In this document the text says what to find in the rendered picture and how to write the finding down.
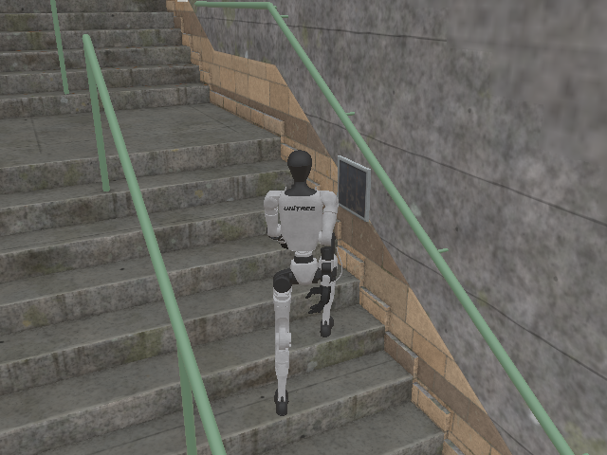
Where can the right robot hand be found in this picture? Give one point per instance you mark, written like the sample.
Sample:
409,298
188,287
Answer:
325,297

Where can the left robot upper arm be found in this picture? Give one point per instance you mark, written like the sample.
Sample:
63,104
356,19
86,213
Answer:
271,213

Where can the robot left foot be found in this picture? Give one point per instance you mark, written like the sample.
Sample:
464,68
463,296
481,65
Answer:
281,407

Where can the right robot upper arm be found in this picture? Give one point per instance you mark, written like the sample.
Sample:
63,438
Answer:
331,202

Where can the right robot thigh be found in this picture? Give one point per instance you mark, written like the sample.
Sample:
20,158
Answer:
334,268

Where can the robot left forearm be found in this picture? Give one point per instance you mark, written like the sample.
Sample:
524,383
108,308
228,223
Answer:
279,239

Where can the robot right forearm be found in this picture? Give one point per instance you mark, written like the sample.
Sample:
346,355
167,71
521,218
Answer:
327,262

